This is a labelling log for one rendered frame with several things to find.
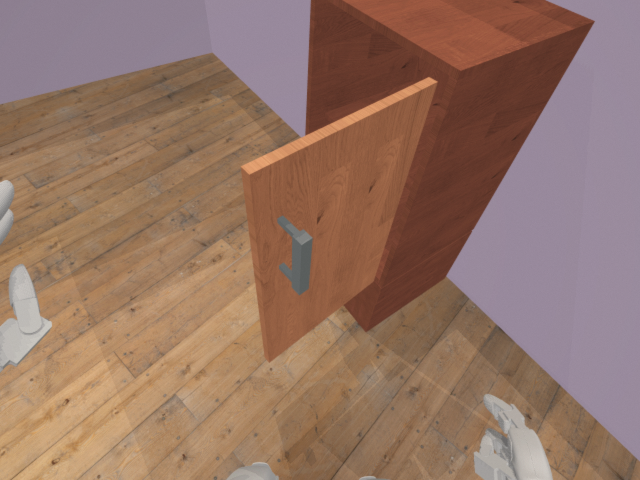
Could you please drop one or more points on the cupboard door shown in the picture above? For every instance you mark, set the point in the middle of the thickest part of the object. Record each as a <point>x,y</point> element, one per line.
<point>342,184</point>

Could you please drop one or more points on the handle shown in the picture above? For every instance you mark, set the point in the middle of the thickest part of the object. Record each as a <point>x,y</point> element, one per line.
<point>301,256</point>

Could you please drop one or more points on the left robot shin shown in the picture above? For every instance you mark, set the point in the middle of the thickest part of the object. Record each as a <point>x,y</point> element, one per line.
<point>261,464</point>

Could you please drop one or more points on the right robot hand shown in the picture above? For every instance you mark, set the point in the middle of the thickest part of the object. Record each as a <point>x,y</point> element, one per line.
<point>520,456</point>

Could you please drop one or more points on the left robot hand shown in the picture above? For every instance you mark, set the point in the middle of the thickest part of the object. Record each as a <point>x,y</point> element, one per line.
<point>18,337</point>

